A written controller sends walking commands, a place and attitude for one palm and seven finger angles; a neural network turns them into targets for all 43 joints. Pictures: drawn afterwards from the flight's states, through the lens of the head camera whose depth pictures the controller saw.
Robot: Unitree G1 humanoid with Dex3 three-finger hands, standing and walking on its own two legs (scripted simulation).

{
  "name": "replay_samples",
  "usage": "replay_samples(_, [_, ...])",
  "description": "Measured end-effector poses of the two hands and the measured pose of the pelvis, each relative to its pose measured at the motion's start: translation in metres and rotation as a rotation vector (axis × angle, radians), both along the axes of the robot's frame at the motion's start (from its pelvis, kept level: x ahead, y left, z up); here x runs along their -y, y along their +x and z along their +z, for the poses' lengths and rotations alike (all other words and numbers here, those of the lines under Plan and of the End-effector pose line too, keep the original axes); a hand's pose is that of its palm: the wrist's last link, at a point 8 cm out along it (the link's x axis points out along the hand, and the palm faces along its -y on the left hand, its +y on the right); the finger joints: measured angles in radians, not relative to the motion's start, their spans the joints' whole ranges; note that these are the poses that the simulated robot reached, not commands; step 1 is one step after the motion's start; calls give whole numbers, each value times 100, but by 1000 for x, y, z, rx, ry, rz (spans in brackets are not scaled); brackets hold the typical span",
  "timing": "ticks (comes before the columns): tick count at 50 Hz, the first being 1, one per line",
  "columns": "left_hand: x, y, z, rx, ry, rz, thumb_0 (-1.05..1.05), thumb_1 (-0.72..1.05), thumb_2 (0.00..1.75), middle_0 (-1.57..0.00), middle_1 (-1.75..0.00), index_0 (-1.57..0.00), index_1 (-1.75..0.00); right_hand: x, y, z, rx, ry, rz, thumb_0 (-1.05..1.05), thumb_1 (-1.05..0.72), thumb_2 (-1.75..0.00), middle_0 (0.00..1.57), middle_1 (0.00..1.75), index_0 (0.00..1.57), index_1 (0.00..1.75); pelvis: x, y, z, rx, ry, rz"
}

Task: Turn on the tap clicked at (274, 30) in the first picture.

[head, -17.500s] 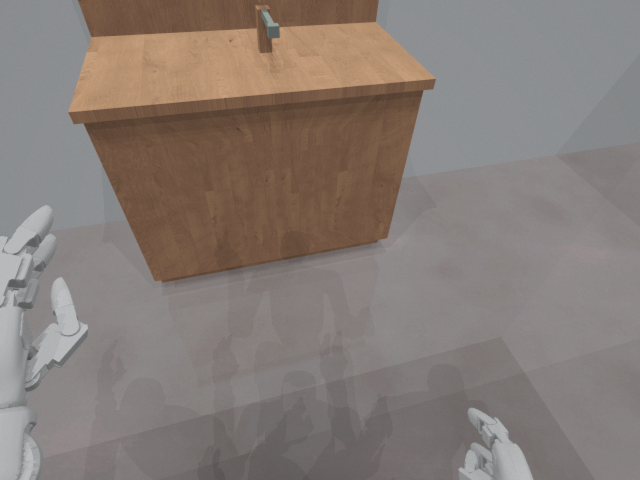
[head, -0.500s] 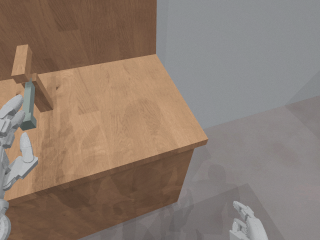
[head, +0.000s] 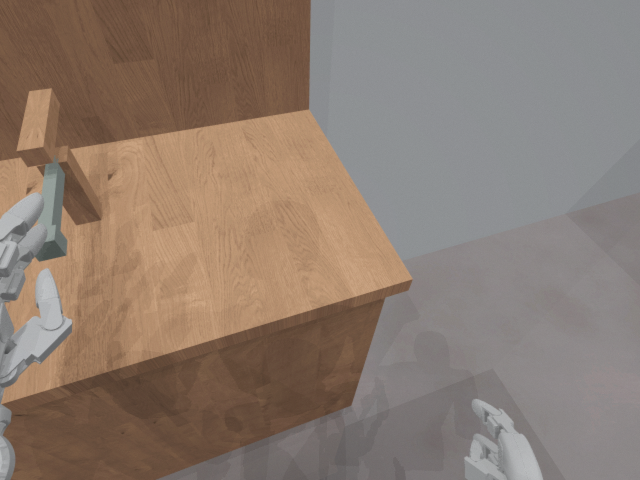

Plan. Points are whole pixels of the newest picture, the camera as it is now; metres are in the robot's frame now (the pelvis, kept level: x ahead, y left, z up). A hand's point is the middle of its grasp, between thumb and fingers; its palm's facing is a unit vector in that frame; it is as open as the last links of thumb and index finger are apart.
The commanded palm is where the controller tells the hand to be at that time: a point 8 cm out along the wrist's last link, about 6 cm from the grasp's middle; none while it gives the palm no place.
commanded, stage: shuffle to correct the standing spot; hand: left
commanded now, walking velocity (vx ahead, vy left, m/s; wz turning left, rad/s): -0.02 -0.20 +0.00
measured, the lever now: (47, 243) +0.33 +0.34 +0.12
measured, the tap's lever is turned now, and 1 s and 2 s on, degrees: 0 0 0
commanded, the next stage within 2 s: come to a stop and stand still in 0.72 s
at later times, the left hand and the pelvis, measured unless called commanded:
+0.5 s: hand (65, 332) +0.21 +0.24 +0.16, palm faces +0.33 -0.85 -0.40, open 7.4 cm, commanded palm +0.15 +0.28 +0.18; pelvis +0.00 +0.00 +0.00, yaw +0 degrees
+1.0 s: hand (10, 278) +0.24 +0.29 +0.19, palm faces +0.45 -0.79 -0.42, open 7.4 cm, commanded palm +0.15 +0.28 +0.18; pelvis -0.01 +0.00 +0.00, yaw -1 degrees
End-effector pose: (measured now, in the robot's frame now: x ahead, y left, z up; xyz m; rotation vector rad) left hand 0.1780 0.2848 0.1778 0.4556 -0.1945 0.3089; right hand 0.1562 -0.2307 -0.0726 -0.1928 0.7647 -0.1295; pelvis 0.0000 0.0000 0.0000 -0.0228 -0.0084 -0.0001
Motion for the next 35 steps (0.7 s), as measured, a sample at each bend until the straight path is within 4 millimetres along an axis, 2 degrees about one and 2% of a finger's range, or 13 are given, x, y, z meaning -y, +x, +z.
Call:
replay_samples(6, [-3,-1,-4,14,-40,10,1,89,90,-21,-31,-21,-31,-4,-4,1,-8,-9,1,1,-90,-90,20,30,20,29,-3,-1,0,3,4,2])
replay_samples(16, [-3,1,9,26,21,-3,1,89,90,-21,-31,-21,-31,-13,-3,1,-5,19,21,1,-90,-90,20,30,21,29,-3,-3,4,-1,0,3])
replay_samples(27, [1,-7,-3,-12,-23,12,1,89,90,-21,-31,-21,-31,-2,-7,-2,-5,7,5,1,-90,-90,20,30,21,30,0,-5,1,1,4,2])
replay_samples(35, [0,-2,3,38,-25,14,1,89,90,-21,-31,-21,-31,1,-10,2,-13,-14,1,1,-90,-90,20,30,20,29,0,-4,2,0,4,7])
